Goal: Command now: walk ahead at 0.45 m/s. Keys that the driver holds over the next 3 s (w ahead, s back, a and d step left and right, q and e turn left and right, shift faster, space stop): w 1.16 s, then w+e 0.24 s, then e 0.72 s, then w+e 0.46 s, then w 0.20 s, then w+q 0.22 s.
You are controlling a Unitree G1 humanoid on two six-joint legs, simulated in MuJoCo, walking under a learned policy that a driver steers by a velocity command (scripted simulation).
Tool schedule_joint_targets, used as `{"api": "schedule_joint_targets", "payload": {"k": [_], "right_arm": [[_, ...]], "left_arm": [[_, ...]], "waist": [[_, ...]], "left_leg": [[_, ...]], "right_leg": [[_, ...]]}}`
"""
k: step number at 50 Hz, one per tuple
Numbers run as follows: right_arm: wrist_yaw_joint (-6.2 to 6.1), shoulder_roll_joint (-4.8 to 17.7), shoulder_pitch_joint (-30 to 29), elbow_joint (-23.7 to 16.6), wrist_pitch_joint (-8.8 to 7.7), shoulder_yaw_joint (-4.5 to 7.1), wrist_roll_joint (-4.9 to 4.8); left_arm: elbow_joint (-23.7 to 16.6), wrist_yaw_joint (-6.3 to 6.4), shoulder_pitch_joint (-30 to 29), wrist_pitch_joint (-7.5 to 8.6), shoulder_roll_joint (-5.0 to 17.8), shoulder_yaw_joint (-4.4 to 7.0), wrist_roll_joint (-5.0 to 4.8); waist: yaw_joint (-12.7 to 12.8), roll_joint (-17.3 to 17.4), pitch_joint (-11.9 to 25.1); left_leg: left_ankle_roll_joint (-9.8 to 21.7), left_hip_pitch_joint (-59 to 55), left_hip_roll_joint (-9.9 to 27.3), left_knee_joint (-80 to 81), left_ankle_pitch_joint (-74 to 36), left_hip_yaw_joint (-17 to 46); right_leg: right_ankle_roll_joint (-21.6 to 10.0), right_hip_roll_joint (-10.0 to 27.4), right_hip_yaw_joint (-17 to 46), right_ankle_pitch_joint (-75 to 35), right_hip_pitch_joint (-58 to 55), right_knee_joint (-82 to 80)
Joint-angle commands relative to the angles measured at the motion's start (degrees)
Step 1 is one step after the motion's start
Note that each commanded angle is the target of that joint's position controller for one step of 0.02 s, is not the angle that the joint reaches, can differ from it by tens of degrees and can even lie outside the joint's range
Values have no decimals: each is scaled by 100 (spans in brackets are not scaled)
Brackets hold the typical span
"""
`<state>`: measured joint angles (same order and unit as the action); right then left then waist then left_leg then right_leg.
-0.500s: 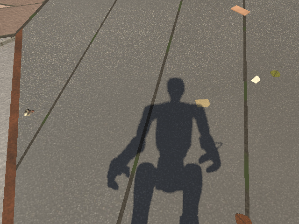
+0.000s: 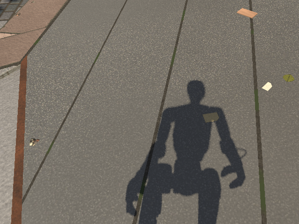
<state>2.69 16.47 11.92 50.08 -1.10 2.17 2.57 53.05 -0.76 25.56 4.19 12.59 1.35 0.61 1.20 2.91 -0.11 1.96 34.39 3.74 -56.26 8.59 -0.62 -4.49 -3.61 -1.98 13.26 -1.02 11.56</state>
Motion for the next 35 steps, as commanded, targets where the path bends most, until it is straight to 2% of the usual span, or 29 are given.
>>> {"api": "schedule_joint_targets", "payload": {"k": [1,5,8,9,10,11,12,13,14,15,16,17,18,19,20,22,24,26,29,33,35], "right_arm": [[8,188,-982,-577,-63,-12,-5],[23,21,-1670,-799,-95,-122,-64],[-25,99,-1689,-857,-124,-114,-82],[-63,153,-1456,-797,-140,-87,-82],[-116,254,-988,-646,-162,-36,-85],[-175,402,-201,-385,-202,40,-97],[-245,558,746,-89,-257,125,-47],[-324,1048,1664,59,-276,259,89],[-300,1270,1569,71,-216,339,28],[-237,986,967,-1,-190,312,-152],[-227,628,463,-60,-225,218,-184],[-211,346,278,-14,-282,152,-155],[-227,222,257,72,-345,109,-154],[-241,108,257,158,-385,69,-149],[-242,84,371,231,-436,56,-156],[-240,191,602,378,-509,76,-205],[-240,265,809,480,-518,87,-213],[-240,240,1034,569,-497,66,-223],[-246,231,1318,682,-484,39,-221],[-300,252,1760,874,-452,19,-172],[-339,282,1848,952,-423,22,-127]], "left_arm": [[-33,22,353,92,706,127,-11],[175,74,544,106,729,103,11],[298,117,474,104,811,106,29],[307,131,352,108,853,110,28],[322,148,252,100,917,125,43],[332,151,180,70,967,139,59],[317,146,107,50,985,136,26],[144,129,252,54,695,57,11],[142,64,879,48,243,10,-172],[106,103,355,31,857,146,-15],[-38,72,-147,71,816,159,-11],[-58,55,-309,91,686,138,-13],[-75,31,-391,32,625,146,62],[-16,-11,-249,-55,501,115,128],[-3,-49,-218,-118,414,105,143],[-73,-106,-426,-195,364,103,162],[-251,-128,-974,-236,402,106,172],[-434,-135,-1524,-234,414,95,151],[-634,-139,-2175,-203,319,34,99],[-839,-113,-2828,-178,310,-10,77],[-934,-103,-3004,-146,357,0,80]], "waist": [[139,-732,-695],[270,-808,-761],[128,-844,-727],[-30,-871,-589],[-253,-919,-308],[-570,-891,148],[-984,-780,653],[-1151,-85,1426],[-663,1233,2041],[-613,200,1279],[-460,-2,498],[-283,-239,49],[-117,-199,-105],[31,-117,-129],[81,-58,-116],[129,-29,-214],[51,-53,-404],[-72,-70,-522],[-253,-46,-552],[-481,20,-582],[-483,36,-611]], "left_leg": [[-158,1060,2,407,-319,-285],[-78,518,-183,1649,-613,-517],[211,-48,-342,2239,-463,-556],[334,-456,-474,2351,-307,-582],[452,-1010,-637,2407,-97,-585],[588,-1833,-798,2611,-1,-589],[748,-3171,-614,2889,-186,-405],[997,-4578,826,2916,793,1171],[1821,-5608,2117,3803,1243,4232],[1686,-4933,1817,4078,1368,3889],[1564,-4061,1610,4198,1017,2908],[1412,-3313,1349,4415,278,2291],[1239,-2871,1085,4506,-112,1836],[1122,-2572,913,4619,-341,1498],[1104,-2473,841,4694,-592,1328],[1122,-2420,748,4872,-815,1029],[1104,-2493,673,5055,-843,834],[1030,-2661,565,5096,-1164,654],[875,-2895,450,5020,-1734,410],[864,-3642,596,4827,-2307,362],[912,-4064,757,4635,-2681,391]], "right_leg": [[-574,1322,840,-1787,-61,-560],[-559,1330,593,-2688,-109,-471],[-531,1536,526,-3641,-389,-231],[-471,1569,458,-4494,-460,85],[-392,1579,405,-5375,-554,642],[-317,1516,335,-5796,-560,1549],[-232,1343,185,-5125,66,2741],[-184,999,-28,-2759,1221,4528],[32,-172,126,1524,3104,6563],[-89,197,676,1199,3666,6812],[-121,452,635,691,3713,6576],[-121,648,570,453,3488,6215],[-90,801,597,374,3234,5882],[-27,853,556,326,2954,5696],[22,858,505,284,2854,5568],[119,932,362,115,3074,5293],[232,1043,226,-309,3535,4907],[322,1081,102,-739,3861,4378],[371,964,-91,-1257,3803,3411],[259,758,-251,-1392,3826,2616],[138,681,-243,-1137,3848,2367]]}}
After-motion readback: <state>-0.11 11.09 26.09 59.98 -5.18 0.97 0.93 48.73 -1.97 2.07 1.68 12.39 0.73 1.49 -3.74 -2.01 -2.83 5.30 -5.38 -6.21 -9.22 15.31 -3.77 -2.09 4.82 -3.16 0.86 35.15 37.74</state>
